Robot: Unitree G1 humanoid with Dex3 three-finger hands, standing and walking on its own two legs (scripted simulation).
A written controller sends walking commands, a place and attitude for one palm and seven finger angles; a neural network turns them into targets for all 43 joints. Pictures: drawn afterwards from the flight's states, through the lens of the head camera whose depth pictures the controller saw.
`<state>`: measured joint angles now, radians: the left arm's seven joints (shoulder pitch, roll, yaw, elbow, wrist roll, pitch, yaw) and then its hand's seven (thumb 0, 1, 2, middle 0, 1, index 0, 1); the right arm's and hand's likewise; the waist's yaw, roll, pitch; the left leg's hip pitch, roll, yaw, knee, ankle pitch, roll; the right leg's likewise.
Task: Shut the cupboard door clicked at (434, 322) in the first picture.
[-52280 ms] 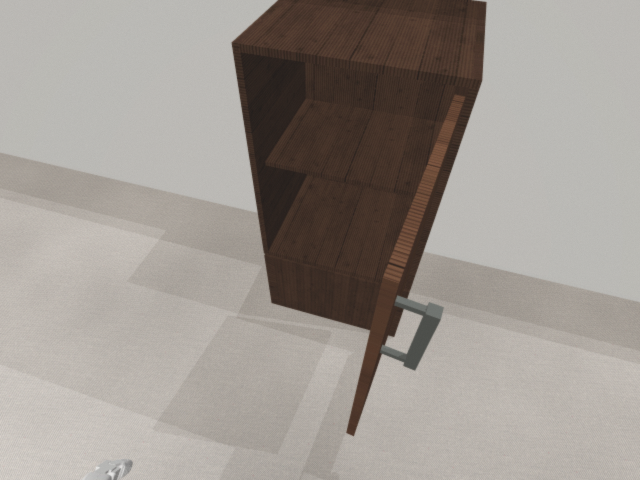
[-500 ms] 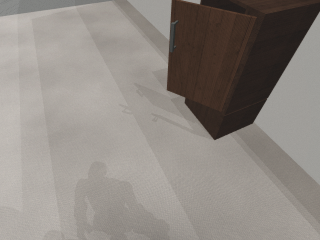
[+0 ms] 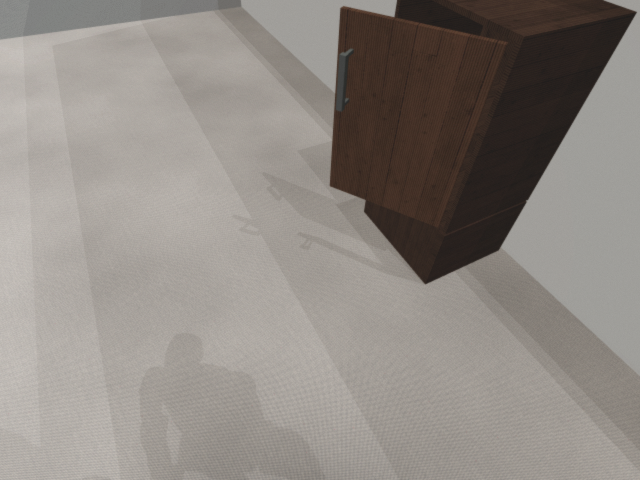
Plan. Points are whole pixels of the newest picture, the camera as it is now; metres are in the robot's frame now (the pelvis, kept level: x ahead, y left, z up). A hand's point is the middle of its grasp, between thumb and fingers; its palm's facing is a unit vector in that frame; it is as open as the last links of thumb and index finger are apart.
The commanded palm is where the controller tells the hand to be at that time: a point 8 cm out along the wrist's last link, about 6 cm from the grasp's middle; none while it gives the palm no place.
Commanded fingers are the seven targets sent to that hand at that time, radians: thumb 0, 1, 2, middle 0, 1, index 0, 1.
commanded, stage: look to check the result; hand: left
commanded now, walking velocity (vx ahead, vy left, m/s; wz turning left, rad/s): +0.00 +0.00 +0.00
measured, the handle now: (345, 80) +1.11 -0.02 -0.03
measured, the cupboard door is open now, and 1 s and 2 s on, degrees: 33 33 33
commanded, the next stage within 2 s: walk to a spot facing it in 0.54 s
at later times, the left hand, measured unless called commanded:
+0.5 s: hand out of the picture -0.02 +0.18 -0.18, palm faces +0.00 -0.99 -0.17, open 7.4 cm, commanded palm none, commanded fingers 0.00 0.90 0.90 -0.20 -0.30 -0.20 -0.30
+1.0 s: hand out of the picture +0.05 +0.17 -0.17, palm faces +0.14 -0.96 -0.23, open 7.4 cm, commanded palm none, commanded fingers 0.00 0.90 0.90 -0.20 -0.30 -0.20 -0.30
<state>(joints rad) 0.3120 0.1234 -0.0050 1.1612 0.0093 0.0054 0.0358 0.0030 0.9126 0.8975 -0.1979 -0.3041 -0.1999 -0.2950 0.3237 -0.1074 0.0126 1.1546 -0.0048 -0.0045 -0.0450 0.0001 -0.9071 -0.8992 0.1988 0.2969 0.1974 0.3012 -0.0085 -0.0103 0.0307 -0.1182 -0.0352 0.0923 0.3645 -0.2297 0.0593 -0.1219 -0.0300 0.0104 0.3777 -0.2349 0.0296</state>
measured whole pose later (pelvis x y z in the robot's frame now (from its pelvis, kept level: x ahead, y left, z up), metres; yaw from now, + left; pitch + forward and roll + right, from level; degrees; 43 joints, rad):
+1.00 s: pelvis +0.03 -0.02 -0.01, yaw +9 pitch +1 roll +1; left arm 0.25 0.16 0.04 1.03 0.03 -0.01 0.00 0.00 0.91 0.90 -0.20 -0.30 -0.20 -0.30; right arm 0.40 -0.17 -0.03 1.10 -0.01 0.02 -0.02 0.00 -0.91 -0.90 0.20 0.30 0.20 0.30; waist -0.04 0.03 0.04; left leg -0.23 -0.07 -0.02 0.61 -0.41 0.06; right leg -0.22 -0.03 -0.10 0.54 -0.32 -0.02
